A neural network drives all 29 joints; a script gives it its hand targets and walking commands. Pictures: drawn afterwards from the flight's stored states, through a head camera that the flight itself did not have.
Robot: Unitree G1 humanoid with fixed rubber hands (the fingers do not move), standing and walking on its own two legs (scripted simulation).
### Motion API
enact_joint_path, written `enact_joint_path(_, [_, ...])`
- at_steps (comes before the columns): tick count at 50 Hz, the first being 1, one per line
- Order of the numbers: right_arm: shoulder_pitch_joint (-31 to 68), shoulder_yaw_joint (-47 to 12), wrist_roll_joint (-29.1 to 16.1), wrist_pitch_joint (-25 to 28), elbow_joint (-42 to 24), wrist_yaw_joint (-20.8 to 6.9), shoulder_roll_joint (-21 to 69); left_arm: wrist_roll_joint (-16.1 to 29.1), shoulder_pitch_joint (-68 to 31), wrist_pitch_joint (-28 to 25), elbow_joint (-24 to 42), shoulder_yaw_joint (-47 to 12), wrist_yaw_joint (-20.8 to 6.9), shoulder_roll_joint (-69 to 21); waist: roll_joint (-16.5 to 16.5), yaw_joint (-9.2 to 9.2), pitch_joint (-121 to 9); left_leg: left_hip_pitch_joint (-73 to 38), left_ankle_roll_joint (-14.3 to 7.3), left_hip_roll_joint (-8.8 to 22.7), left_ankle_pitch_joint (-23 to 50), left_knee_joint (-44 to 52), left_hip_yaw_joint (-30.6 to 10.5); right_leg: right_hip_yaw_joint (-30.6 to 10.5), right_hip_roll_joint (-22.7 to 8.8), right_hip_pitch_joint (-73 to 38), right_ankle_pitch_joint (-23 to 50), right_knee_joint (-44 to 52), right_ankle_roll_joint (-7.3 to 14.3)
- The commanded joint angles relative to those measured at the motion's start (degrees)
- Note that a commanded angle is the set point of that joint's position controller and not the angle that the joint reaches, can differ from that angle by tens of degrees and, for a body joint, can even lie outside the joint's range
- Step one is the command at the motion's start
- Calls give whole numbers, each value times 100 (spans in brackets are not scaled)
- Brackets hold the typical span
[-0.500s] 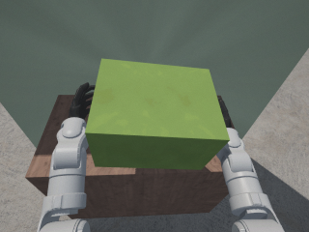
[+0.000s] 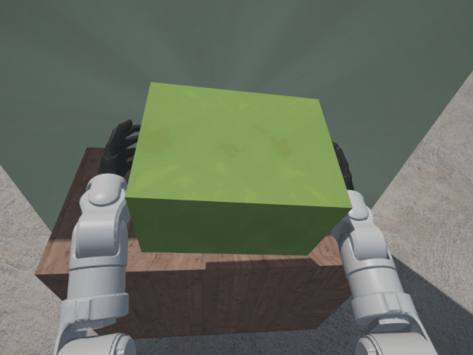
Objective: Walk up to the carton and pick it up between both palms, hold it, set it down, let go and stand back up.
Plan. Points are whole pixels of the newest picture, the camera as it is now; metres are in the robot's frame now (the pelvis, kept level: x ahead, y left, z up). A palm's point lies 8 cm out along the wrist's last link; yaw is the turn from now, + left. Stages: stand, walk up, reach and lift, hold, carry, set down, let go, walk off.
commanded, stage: reach and lift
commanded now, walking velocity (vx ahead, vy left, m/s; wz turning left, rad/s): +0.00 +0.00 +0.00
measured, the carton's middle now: (232, 173) +0.35 -0.02 +0.14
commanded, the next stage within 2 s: hold in 0.54 s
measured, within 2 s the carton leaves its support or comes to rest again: neither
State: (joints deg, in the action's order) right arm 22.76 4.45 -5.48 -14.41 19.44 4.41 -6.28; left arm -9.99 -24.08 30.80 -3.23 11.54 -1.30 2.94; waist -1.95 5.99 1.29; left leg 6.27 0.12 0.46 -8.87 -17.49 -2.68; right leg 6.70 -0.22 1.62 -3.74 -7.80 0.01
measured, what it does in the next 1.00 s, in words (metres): stands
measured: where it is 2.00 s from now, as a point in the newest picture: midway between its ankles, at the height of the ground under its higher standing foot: outside the picture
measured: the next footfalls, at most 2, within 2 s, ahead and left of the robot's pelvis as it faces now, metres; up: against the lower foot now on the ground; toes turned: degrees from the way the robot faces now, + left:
none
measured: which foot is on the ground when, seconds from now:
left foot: down 0.00-1.00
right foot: down 0.00-1.00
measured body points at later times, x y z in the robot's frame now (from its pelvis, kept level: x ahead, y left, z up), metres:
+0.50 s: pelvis +0.00 -0.01 +0.00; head -0.01 +0.02 +0.45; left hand +0.38 +0.16 +0.16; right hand +0.35 -0.21 +0.13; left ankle +0.01 +0.11 -0.75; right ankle +0.01 -0.12 -0.75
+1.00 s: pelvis -0.02 -0.01 +0.00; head -0.03 +0.02 +0.45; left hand +0.35 +0.19 +0.18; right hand +0.36 -0.17 +0.16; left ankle +0.01 +0.11 -0.75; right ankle +0.01 -0.12 -0.75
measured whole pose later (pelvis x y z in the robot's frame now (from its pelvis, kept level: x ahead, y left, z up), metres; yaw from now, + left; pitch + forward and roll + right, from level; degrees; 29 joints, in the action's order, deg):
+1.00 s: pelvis -0.02 -0.01 +0.00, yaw +1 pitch -4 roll -1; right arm 32.3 4.7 -8.0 -24.1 19.7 5.0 -5.8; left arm -10.6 -29.6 42.9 2.4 16.0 -2.7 4.6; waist -2.8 3.8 0.8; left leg 6.0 0.6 0.7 -7.5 -17.2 -3.5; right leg 7.5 0.1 1.6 -3.3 -8.6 0.7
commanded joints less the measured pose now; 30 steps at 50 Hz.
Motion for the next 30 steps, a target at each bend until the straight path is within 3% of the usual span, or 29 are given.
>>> enact_joint_path(1, [3805,-1851,-322,510,-2073,-526,1846,639,-2848,-243,1167,-2681,-712,-2319,383,37,-2648,-627,278,-175,1572,91,49,-65,280,-1068,1577,-313,12])
enact_joint_path(10, [3889,-1925,-408,393,-2207,-465,1838,633,-2888,-62,1280,-2550,-728,-2223,277,-13,-2658,-561,202,-208,1541,119,94,-109,261,-1297,1815,-359,-29])
enact_joint_path(26, [4180,-1663,-349,184,-1970,-374,1820,605,-3297,164,1118,-2300,-835,-2059,321,106,-2594,-361,165,-246,1139,188,122,-87,234,-1329,1595,-361,-47])
enact_joint_path(30, [4304,-1837,-447,133,-2085,-359,1840,587,-3254,245,1295,-2299,-791,-2103,349,-58,-2704,-446,142,-241,1421,143,131,-96,257,-1436,1676,-393,-25])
